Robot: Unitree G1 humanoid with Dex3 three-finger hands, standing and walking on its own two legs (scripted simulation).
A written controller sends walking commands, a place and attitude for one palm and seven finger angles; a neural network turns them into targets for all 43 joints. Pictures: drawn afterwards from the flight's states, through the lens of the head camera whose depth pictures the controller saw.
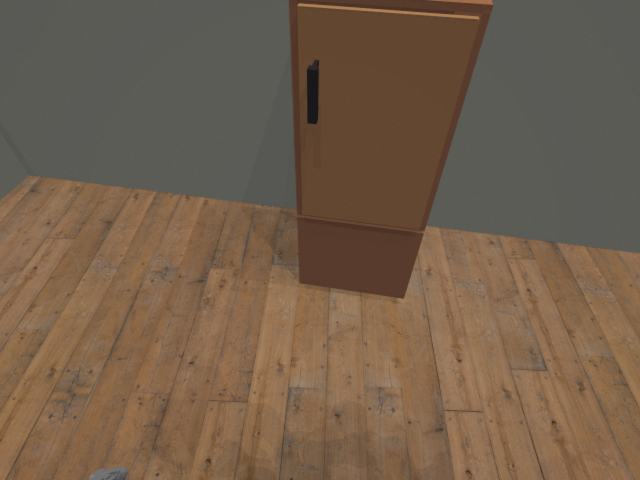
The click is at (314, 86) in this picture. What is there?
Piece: cupboard door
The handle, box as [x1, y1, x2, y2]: [307, 60, 318, 123]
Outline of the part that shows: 318,60 314,60 313,64 311,66 309,65 307,68 307,122 316,123 317,120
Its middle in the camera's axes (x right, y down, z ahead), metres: -0.02 -0.34 +0.90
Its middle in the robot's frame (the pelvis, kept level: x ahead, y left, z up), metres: +0.91 +0.06 +0.06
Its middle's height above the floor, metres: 0.83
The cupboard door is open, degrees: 0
